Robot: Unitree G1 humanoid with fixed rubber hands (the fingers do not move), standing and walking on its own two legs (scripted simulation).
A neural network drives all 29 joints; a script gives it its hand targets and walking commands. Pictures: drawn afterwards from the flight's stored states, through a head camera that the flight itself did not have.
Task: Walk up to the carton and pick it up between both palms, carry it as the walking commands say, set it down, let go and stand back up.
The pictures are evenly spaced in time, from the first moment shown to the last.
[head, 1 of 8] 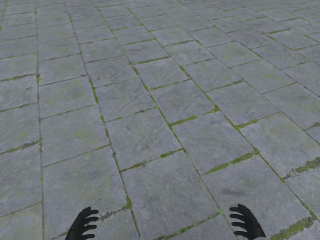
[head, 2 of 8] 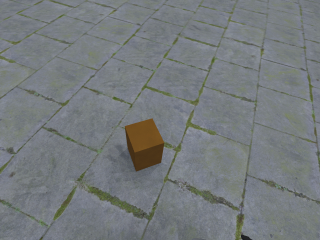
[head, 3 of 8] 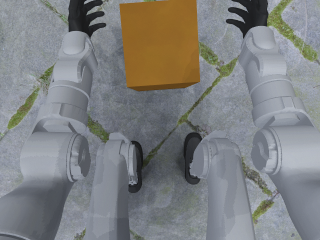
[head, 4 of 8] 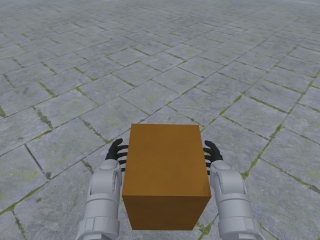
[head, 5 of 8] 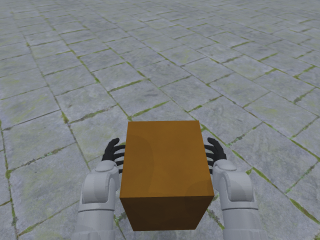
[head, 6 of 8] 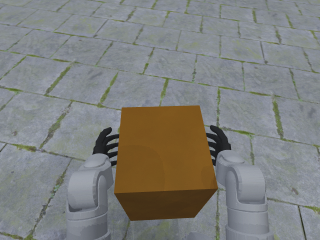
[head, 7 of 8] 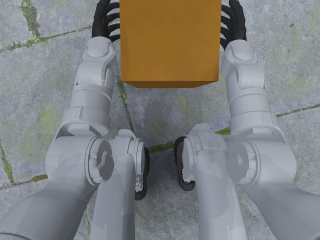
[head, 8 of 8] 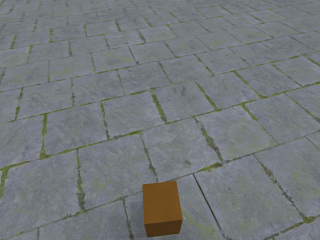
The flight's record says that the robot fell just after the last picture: no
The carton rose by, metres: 0.67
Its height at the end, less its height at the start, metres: +0.00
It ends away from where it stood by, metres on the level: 1.74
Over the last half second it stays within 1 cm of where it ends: yes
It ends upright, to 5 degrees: yes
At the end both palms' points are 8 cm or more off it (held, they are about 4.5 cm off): yes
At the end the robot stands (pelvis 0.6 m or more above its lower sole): yes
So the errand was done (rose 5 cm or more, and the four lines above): yes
